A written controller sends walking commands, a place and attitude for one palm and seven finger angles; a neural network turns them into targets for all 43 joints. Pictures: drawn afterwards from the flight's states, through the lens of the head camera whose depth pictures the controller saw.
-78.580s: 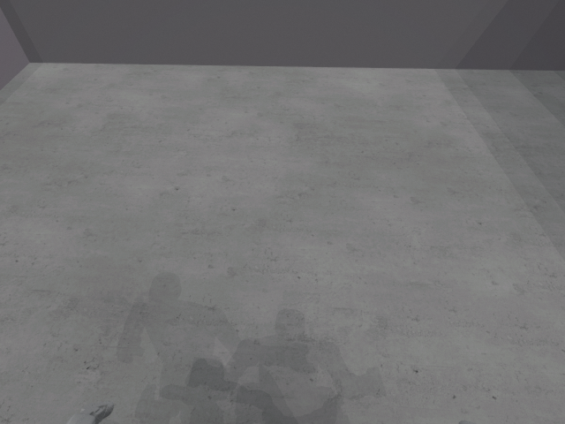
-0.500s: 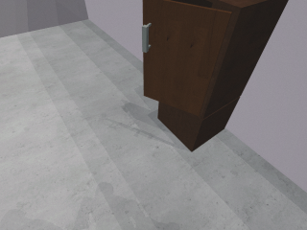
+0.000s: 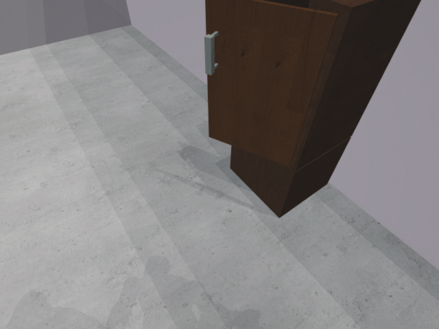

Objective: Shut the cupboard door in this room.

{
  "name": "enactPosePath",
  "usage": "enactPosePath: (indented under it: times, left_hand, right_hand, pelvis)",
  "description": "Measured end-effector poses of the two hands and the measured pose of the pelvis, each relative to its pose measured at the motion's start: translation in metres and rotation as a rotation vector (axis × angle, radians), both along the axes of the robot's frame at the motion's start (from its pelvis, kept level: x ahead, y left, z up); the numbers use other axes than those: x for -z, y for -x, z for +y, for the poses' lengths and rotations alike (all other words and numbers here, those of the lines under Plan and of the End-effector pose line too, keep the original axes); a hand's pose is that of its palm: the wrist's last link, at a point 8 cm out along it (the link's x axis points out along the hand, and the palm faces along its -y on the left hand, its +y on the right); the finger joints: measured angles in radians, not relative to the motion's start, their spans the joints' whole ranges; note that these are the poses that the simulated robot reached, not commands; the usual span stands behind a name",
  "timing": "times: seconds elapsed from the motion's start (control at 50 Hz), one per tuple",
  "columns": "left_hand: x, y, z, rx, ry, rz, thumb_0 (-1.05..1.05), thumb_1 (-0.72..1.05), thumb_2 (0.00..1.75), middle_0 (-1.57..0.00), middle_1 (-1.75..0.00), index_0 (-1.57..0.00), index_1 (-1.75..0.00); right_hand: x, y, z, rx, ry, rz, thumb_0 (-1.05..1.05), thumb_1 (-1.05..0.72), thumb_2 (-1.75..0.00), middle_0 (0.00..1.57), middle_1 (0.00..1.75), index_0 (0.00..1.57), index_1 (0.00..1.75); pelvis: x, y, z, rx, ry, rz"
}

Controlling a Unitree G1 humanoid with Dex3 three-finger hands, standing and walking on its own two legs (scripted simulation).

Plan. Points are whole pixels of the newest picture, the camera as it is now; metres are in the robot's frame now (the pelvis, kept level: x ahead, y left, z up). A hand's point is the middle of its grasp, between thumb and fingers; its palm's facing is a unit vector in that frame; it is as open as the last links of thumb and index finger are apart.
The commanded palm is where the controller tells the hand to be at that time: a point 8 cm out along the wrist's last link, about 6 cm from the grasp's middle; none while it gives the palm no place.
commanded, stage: look to check the result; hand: left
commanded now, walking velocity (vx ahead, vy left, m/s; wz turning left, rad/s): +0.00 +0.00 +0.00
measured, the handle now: (212, 53) +0.93 +0.07 +0.06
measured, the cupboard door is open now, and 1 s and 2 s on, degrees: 26 26 26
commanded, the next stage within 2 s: walk to a spot facing it in 0.04 s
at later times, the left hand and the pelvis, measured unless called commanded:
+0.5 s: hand out of the picture +0.02 +0.21 -0.19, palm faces +0.13 -0.96 -0.26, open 7.4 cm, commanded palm none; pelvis +0.00 +0.00 -0.02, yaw +7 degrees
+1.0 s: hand out of the picture -0.01 +0.24 -0.17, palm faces +0.41 -0.85 -0.32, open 7.4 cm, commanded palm none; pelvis -0.02 +0.00 -0.02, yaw +25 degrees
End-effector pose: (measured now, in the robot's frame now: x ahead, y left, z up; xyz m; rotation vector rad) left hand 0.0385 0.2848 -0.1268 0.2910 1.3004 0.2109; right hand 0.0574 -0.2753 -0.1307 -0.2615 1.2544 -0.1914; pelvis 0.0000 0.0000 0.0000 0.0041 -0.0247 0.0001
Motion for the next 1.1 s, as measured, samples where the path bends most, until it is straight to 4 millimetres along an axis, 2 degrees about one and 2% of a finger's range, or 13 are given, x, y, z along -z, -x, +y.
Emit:
enactPosePath:
  times: [0.14, 0.3, 0.38, 0.48, 0.56, 0.62, 0.66, 0.76, 0.84, 0.94, 1.0, 1.1]
  left_hand:
    - [0.000, -0.010, -0.006, 0.010, 0.005, -0.015, 0.01, 0.91, 0.89, -0.20, -0.29, -0.20, -0.30]
    - [0.005, -0.015, -0.016, -0.009, 0.013, -0.025, 0.01, 0.91, 0.89, -0.20, -0.29, -0.20, -0.30]
    - [0.012, -0.006, -0.025, -0.050, 0.032, -0.032, 0.00, 0.91, 0.89, -0.20, -0.29, -0.20, -0.30]
    - [0.026, 0.023, -0.030, -0.126, 0.063, -0.018, 0.00, 0.91, 0.89, -0.21, -0.30, -0.20, -0.30]
    - [0.039, 0.048, -0.025, -0.185, 0.092, 0.022, 0.00, 0.91, 0.89, -0.21, -0.30, -0.20, -0.30]
    - [0.053, 0.064, -0.013, -0.233, 0.108, 0.038, 0.01, 0.91, 0.89, -0.21, -0.30, -0.20, -0.30]
    - [0.055, 0.071, -0.005, -0.253, 0.103, 0.049, 0.01, 0.91, 0.89, -0.21, -0.30, -0.20, -0.30]
    - [0.035, 0.069, 0.011, -0.298, 0.072, -0.002, 0.01, 0.91, 0.89, -0.20, -0.29, -0.20, -0.30]
    - [0.017, 0.061, 0.017, -0.322, 0.036, -0.090, 0.01, 0.91, 0.89, -0.20, -0.29, -0.20, -0.30]
    - [0.005, 0.060, 0.008, -0.362, -0.005, -0.172, 0.01, 0.91, 0.89, -0.20, -0.29, -0.20, -0.30]
    - [0.006, 0.075, -0.005, -0.396, -0.030, -0.183, 0.00, 0.91, 0.89, -0.20, -0.29, -0.20, -0.30]
    - [0.005, 0.105, -0.028, -0.476, 0.003, -0.123, 0.01, 0.91, 0.89, -0.20, -0.29, -0.20, -0.30]
  right_hand:
    - [-0.001, -0.005, -0.004, 0.002, 0.003, -0.005, 0.00, -0.91, -0.89, 0.20, 0.30, 0.21, 0.30]
    - [0.003, 0.000, -0.007, 0.000, 0.005, 0.027, 0.00, -0.91, -0.89, 0.20, 0.29, 0.21, 0.30]
    - [0.012, 0.007, 0.003, -0.016, -0.018, 0.069, 0.00, -0.91, -0.90, 0.20, 0.29, 0.20, 0.30]
    - [0.020, 0.008, 0.024, -0.043, -0.041, 0.120, 0.00, -0.91, -0.90, 0.20, 0.29, 0.20, 0.30]
    - [0.021, -0.004, 0.046, -0.086, -0.055, 0.116, 0.00, -0.91, -0.90, 0.20, 0.29, 0.20, 0.30]
    - [0.030, -0.016, 0.062, -0.137, -0.049, 0.087, 0.00, -0.91, -0.90, 0.20, 0.29, 0.20, 0.30]
    - [0.033, -0.020, 0.071, -0.159, -0.050, 0.073, 0.00, -0.91, -0.90, 0.20, 0.29, 0.20, 0.30]
    - [0.026, -0.024, 0.083, -0.223, -0.056, 0.079, 0.00, -0.91, -0.89, 0.20, 0.29, 0.21, 0.30]
    - [0.021, -0.033, 0.082, -0.275, -0.059, 0.080, 0.00, -0.91, -0.89, 0.21, 0.30, 0.21, 0.30]
    - [0.023, -0.057, 0.068, -0.325, -0.062, 0.055, 0.00, -0.91, -0.89, 0.21, 0.30, 0.21, 0.30]
    - [0.027, -0.078, 0.059, -0.355, -0.062, 0.033, 0.00, -0.91, -0.89, 0.20, 0.30, 0.21, 0.30]
    - [0.014, -0.106, 0.060, -0.423, -0.056, 0.000, 0.00, -0.91, -0.90, 0.20, 0.29, 0.20, 0.30]
  pelvis:
    - [0.000, -0.004, -0.003, 0.002, -0.003, 0.001]
    - [0.002, -0.005, -0.007, -0.023, -0.006, 0.006]
    - [0.008, -0.003, -0.008, -0.058, 0.000, 0.004]
    - [0.014, -0.001, -0.003, -0.113, 0.005, -0.020]
    - [0.019, -0.001, 0.008, -0.168, -0.002, -0.028]
    - [0.032, 0.001, 0.022, -0.208, 0.003, -0.021]
    - [0.034, 0.006, 0.028, -0.221, -0.004, -0.020]
    - [0.022, 0.014, 0.031, -0.278, 0.014, 0.008]
    - [0.015, 0.018, 0.025, -0.329, 0.033, 0.025]
    - [0.016, 0.018, 0.007, -0.398, 0.036, 0.033]
    - [0.021, 0.017, -0.004, -0.433, 0.011, 0.035]
    - [0.013, 0.015, -0.005, -0.510, 0.001, 0.029]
